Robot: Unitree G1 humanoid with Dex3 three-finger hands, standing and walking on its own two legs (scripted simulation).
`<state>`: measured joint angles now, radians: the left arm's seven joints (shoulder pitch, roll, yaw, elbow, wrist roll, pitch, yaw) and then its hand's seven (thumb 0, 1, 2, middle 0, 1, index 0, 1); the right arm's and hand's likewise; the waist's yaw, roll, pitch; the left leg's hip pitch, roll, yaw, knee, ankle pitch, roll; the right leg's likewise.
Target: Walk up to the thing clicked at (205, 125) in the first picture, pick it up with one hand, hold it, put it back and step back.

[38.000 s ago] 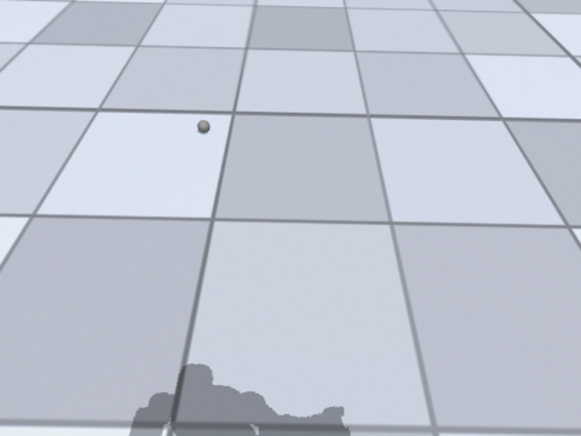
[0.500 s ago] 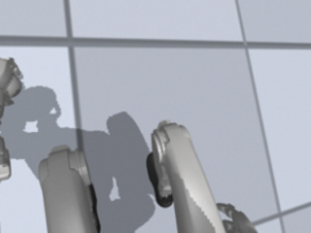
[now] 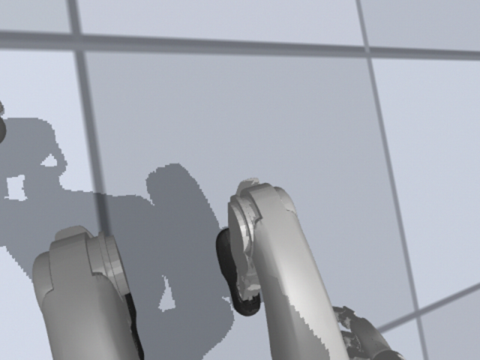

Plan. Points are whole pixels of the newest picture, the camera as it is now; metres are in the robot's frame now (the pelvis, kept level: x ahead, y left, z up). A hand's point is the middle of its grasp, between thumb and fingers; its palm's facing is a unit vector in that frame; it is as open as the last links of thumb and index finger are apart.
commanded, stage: rest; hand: left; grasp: from above
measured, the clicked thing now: out of the picture +0.49 +0.28 -0.22
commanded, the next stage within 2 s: open in 1.42 s
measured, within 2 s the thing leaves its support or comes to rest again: rests again in 1.70 s
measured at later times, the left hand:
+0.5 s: hand out of the picture +0.49 +0.28 -0.25, palm faces -0.46 -0.09 -0.88, open 9.1 cm
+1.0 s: hand out of the picture +0.49 +0.28 -0.27, palm faces -0.46 -0.10 -0.88, open 9.1 cm
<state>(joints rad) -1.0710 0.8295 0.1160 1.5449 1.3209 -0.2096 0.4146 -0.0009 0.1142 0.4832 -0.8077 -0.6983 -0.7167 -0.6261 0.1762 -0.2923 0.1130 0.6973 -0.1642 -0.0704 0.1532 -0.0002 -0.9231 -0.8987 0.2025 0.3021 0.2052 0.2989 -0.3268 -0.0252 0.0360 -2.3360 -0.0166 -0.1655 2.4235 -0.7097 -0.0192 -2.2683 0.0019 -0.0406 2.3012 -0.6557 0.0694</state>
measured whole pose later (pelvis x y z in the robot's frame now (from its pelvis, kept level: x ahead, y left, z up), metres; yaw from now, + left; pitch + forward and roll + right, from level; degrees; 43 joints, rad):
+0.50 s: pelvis +0.00 +0.00 -0.02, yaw -3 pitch +33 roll -12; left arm -1.11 0.92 0.14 1.64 1.34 -0.21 0.51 0.00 0.14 0.45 -0.80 -0.70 -0.72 -0.61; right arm 0.16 -0.32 0.19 0.68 -0.20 -0.12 0.19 0.00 -0.91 -0.89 0.20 0.30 0.21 0.30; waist -0.37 -0.06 0.11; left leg -2.37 -0.01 -0.21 2.51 -0.73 -0.01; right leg -2.28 0.02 -0.07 2.34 -0.65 0.08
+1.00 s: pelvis +0.00 +0.01 -0.02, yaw -5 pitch +30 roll -15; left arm -1.12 1.00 0.14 1.70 1.35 -0.21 0.54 0.00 0.14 0.45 -0.79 -0.71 -0.70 -0.62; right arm 0.14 -0.34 0.25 0.64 -0.23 -0.17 0.22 0.00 -0.91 -0.90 0.20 0.30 0.21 0.30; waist -0.41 -0.10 0.16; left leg -2.36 -0.01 -0.24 2.54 -0.73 0.00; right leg -2.26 0.03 -0.10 2.34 -0.64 0.07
